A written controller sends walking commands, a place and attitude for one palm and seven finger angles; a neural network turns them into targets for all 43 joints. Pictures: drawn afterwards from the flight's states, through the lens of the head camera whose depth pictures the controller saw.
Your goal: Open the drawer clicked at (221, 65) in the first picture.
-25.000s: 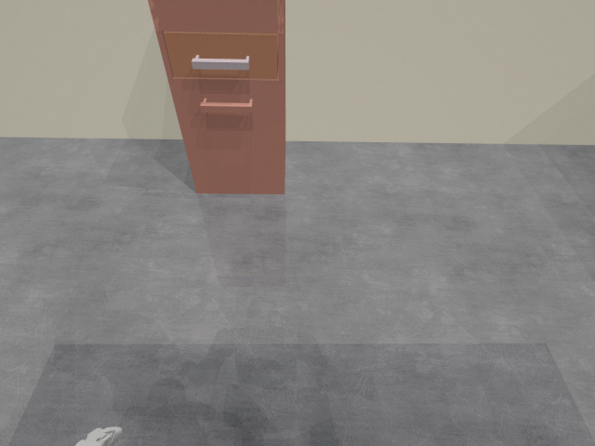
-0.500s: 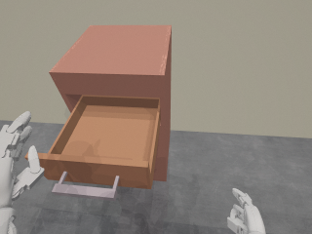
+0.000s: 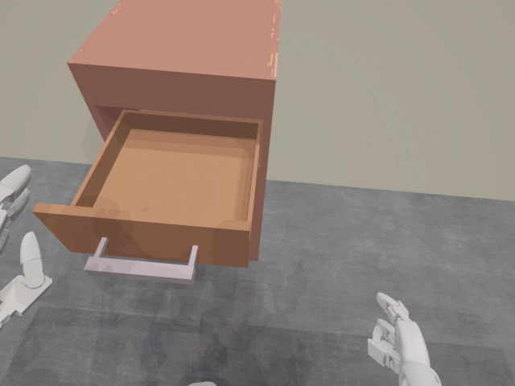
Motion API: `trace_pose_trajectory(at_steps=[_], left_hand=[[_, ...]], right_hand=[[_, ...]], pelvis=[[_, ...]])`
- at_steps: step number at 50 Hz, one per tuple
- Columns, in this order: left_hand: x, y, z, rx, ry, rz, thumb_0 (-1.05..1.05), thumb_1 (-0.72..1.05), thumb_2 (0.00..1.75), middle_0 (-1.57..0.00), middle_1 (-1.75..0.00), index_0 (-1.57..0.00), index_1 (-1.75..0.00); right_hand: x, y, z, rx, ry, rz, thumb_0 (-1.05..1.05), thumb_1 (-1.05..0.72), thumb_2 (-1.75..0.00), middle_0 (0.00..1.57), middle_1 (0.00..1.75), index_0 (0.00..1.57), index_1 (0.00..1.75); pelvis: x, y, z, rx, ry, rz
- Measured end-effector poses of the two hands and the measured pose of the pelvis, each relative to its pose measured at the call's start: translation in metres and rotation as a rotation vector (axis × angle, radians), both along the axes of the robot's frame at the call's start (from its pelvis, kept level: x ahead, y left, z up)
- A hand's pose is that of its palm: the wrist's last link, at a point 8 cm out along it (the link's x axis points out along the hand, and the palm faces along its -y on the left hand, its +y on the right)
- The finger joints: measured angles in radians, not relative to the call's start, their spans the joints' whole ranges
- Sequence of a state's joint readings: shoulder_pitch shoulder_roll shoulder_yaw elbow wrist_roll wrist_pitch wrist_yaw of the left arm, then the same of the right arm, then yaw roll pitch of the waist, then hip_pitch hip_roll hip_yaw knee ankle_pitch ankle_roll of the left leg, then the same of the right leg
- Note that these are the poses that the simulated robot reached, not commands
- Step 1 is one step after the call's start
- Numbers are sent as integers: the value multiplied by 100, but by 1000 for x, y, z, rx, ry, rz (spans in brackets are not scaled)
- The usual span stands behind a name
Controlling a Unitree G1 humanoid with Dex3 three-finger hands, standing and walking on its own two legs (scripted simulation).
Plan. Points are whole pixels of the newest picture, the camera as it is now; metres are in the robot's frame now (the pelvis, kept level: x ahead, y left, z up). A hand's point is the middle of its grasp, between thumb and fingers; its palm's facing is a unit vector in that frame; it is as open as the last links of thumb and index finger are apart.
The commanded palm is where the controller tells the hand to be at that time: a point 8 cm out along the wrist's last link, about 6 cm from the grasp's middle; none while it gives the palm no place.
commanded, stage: step back with the hand held close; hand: left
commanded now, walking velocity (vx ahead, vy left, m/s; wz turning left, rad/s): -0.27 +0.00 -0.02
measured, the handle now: (145, 258) +0.34 +0.24 -0.09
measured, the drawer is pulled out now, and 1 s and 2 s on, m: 0.30 0.30 0.30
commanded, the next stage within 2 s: stop stepping back and stand still in 0.68 s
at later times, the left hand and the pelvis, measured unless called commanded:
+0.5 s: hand (33, 355) +0.13 +0.21 +0.17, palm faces +0.27 -0.84 -0.47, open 7.4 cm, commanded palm +0.05 +0.27 +0.18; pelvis -0.08 -0.01 +0.00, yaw -1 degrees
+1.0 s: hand out of the picture -0.01 +0.17 +0.18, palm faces +0.29 -0.82 -0.50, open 7.4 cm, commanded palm -0.07 +0.23 +0.18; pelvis -0.20 -0.05 +0.00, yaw -1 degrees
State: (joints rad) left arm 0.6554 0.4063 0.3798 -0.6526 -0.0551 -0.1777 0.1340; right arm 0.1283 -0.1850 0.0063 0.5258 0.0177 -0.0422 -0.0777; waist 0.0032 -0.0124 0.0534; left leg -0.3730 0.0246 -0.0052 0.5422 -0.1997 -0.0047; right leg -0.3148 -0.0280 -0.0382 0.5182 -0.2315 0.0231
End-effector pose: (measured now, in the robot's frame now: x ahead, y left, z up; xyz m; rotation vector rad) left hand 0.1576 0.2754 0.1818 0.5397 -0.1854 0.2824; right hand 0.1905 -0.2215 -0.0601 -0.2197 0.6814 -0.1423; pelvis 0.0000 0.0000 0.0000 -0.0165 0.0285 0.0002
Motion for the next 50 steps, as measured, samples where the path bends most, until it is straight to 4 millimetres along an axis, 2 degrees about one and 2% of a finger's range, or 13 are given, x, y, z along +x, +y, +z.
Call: trace_pose_trajectory(at_steps=[7, 11, 16, 19, 24, 27, 31, 35, 38, 43, 47, 50], left_hand=[[-29, 1, -4, -44, -45, 14, 2, 89, 90, -21, -30, -21, -31], [-35, 9, -3, -40, -78, 7, 2, 89, 90, -21, -30, -21, -31], [-42, 15, 7, 32, -99, 23, 2, 89, 90, -21, -30, -21, -31], [-50, 9, 7, 50, -97, 13, 2, 89, 90, -20, -30, -21, -30], [-61, -16, 3, 13, -47, -56, 2, 89, 90, -20, -30, -21, -30], [-69, -23, 3, 2, -30, -90, 2, 89, 90, -21, -30, -21, -31], [-80, -11, 0, 8, 4, -63, 2, 88, 90, -21, -30, -21, -31], [-92, -4, -7, 12, 11, -50, 2, 89, 90, -21, -30, -21, -31], [-109, -11, -7, -11, 31, -54, 2, 89, 90, -21, -30, -21, -31], [-148, -38, 8, -7, 2, -94, 2, 89, 90, -21, -30, -21, -30], [-181, -56, 14, 62, -30, -84, 2, 89, 90, -21, -30, -21, -31], [-200, -63, 16, 39, -35, -52, 2, 89, 90, -21, -30, -21, -31]], right_hand=[[-29, 2, -6, -16, 6, 10, 1, -90, -90, 20, 30, 21, 30], [-51, 3, -10, -39, 30, -17, 1, -90, -90, 20, 30, 21, 30], [-74, 9, -11, -15, 41, -12, 1, -90, -90, 20, 30, 21, 30], [-81, 8, -17, 7, 37, 9, 1, -90, -90, 20, 30, 21, 30], [-92, -1, -27, 24, 62, 33, 1, -90, -90, 20, 30, 21, 30], [-101, -9, -20, 25, 73, -10, 1, -90, -90, 20, 30, 21, 30], [-107, -16, -8, -25, 64, -46, 1, -90, -90, 20, 30, 21, 30], [-113, -15, -2, -29, 38, -32, 1, -90, -90, 20, 30, 20, 30], [-126, -10, 5, -15, -1, 3, 1, -90, -90, 20, 30, 20, 30], [-159, -12, 5, 27, -30, 31, 1, -90, -90, 20, 30, 21, 30], [-190, -25, -8, 62, -41, 28, 1, -90, -90, 20, 30, 21, 30], [-221, -42, -18, 63, 21, -1, 1, -90, -90, 20, 30, 21, 30]], pelvis=[[-22, 6, -4, -18, -11, 1], [-33, 14, -6, -23, -22, -3], [-45, 9, -3, -36, 7, 25], [-53, 2, -7, -12, 32, 1], [-77, -5, -5, -42, 20, -12], [-82, -6, 0, -7, 23, -10], [-88, -2, 2, 5, 43, -3], [-113, -3, 2, 22, 32, -10], [-131, -8, 6, 5, 27, -23], [-163, -22, 5, -8, 15, -36], [-188, -40, -6, 14, -1, -36], [-204, -46, -3, 6, -28, -13]])
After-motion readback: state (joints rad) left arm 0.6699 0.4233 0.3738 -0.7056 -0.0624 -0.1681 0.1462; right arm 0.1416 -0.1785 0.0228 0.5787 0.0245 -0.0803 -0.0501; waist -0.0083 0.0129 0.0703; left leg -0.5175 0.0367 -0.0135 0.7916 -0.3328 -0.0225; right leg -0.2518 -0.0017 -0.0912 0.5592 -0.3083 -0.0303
